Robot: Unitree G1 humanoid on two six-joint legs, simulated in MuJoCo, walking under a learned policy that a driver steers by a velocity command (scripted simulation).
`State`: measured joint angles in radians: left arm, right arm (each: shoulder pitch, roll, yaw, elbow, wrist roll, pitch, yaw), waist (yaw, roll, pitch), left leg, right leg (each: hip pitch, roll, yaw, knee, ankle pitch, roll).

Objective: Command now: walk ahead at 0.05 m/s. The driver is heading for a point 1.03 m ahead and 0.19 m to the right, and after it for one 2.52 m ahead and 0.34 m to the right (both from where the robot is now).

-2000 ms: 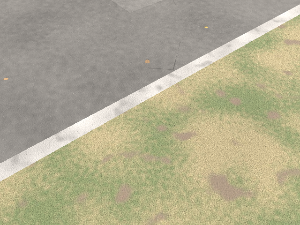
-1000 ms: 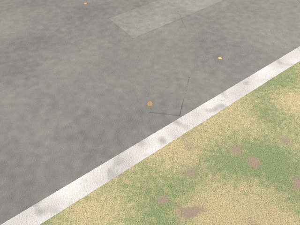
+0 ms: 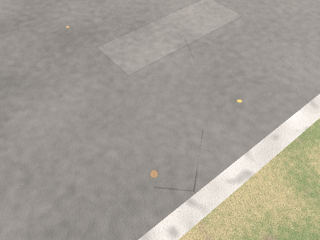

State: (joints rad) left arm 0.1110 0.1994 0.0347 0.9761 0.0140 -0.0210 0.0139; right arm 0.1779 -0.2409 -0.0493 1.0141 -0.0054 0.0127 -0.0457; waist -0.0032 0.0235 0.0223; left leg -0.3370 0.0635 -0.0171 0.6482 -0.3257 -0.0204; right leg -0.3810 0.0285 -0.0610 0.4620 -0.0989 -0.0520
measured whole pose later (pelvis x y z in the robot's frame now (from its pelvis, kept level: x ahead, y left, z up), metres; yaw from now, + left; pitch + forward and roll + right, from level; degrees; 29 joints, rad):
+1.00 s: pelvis +0.21 -0.01 +0.01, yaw -1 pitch +1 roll +0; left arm 0.43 0.18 0.03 1.11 0.00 -0.09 0.01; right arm 0.07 -0.25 -0.07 0.94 0.02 -0.08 0.01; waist 0.07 0.03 0.00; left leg -0.66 0.11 0.01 0.80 -0.06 0.02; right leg 0.04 0.03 -0.06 0.21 -0.27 -0.05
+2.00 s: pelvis +0.80 -0.03 +0.01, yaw -13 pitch +2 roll +0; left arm 0.28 0.24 0.07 0.89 0.00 -0.07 -0.02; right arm 0.10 -0.28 -0.06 0.85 -0.01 -0.12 -0.02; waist 0.03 0.02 0.03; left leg -0.62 0.10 -0.07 0.99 -0.26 -0.02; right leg -0.23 0.11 0.05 0.35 -0.14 -0.10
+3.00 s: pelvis +0.96 -0.08 +0.01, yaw -33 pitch +1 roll +0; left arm 0.13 0.20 0.03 0.73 0.02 0.01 0.04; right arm 0.21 -0.29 -0.07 0.84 0.02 0.05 -0.01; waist -0.03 0.03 0.01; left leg -0.40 0.06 0.00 0.85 -0.44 -0.08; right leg -0.23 0.00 -0.12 0.49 -0.28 -0.06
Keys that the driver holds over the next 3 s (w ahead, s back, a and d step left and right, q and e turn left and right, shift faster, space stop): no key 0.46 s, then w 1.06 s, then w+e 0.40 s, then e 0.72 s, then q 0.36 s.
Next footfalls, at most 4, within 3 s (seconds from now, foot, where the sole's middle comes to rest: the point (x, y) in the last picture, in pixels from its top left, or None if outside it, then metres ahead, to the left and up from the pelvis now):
0.02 left None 0.06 0.15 -0.77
1.18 left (135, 232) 0.52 0.14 -0.77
1.76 right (189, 165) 0.84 -0.10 -0.77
2.22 left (164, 119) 1.12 0.01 -0.77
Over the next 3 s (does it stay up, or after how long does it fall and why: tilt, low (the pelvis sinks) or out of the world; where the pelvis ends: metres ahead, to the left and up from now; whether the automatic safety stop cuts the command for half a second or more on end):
stays up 0.96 -0.08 0.01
